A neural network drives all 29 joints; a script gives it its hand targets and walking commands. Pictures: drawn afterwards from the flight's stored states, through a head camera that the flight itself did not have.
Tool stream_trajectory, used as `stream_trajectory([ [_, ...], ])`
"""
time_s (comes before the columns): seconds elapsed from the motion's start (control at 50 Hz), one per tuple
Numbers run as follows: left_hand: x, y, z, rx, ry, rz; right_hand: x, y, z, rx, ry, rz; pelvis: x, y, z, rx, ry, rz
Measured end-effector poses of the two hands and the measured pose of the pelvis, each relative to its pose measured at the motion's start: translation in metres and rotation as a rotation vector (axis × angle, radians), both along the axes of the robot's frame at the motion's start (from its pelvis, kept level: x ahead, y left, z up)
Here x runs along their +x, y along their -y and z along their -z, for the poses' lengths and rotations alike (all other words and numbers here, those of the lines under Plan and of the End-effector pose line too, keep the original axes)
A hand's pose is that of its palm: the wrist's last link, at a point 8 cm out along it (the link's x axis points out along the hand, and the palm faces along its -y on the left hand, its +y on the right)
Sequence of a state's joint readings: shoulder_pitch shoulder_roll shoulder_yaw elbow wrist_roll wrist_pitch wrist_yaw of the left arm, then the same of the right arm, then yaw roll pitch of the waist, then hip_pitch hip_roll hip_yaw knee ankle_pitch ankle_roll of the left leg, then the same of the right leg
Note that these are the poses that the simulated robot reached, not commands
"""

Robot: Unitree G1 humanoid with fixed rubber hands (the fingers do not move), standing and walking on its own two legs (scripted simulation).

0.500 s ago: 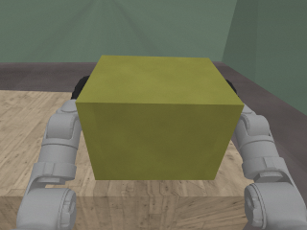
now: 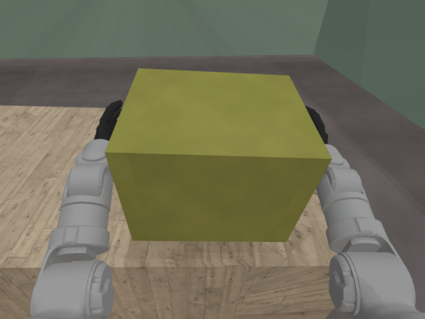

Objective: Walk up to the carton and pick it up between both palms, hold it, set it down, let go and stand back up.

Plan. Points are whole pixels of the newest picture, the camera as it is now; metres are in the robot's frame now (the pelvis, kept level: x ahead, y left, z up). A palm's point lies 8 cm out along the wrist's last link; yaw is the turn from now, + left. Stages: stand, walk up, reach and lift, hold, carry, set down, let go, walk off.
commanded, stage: set down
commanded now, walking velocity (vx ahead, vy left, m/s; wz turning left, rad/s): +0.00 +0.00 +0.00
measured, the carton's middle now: (212, 155) +0.39 +0.01 +0.17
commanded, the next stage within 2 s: none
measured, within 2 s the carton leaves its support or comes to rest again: neither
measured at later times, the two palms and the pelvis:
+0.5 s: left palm (112, 151) +0.39 +0.20 +0.17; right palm (312, 157) +0.40 -0.18 +0.17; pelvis +0.00 +0.00 +0.00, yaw +0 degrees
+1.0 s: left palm (121, 158) +0.41 +0.20 +0.14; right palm (307, 163) +0.42 -0.19 +0.14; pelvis +0.02 +0.00 +0.00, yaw +0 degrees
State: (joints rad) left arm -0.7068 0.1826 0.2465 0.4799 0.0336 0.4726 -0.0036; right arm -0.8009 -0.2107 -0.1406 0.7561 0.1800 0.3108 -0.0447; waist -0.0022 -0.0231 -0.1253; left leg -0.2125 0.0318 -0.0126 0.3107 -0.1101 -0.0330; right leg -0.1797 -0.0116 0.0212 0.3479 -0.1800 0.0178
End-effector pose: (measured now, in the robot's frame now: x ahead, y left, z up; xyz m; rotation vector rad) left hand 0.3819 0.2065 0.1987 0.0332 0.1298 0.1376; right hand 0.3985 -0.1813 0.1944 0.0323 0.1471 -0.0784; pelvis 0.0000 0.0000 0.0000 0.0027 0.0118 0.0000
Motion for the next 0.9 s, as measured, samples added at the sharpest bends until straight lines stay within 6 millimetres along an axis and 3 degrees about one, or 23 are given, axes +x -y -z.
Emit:
stream_trajectory([
  [0.18, 0.005, 0.000, 0.014, -0.006, -0.011, 0.003, 0.003, 0.000, 0.018, -0.028, -0.009, 0.003, 0.006, -0.001, -0.001, -0.001, -0.009, 0.000],
  [0.42, 0.002, 0.001, 0.016, -0.008, 0.005, 0.005, -0.001, 0.001, 0.018, -0.036, 0.008, 0.004, 0.004, -0.001, 0.000, -0.001, -0.004, 0.000],
  [0.64, 0.011, 0.004, 0.040, -0.011, -0.042, 0.012, 0.005, 0.005, 0.038, -0.053, -0.037, 0.000, 0.007, 0.000, -0.001, 0.000, -0.009, 0.000],
  [0.9, 0.023, 0.006, 0.051, -0.008, -0.036, 0.017, 0.016, 0.007, 0.046, -0.066, -0.029, 0.000, 0.015, 0.001, -0.001, 0.001, -0.022, -0.001],
])
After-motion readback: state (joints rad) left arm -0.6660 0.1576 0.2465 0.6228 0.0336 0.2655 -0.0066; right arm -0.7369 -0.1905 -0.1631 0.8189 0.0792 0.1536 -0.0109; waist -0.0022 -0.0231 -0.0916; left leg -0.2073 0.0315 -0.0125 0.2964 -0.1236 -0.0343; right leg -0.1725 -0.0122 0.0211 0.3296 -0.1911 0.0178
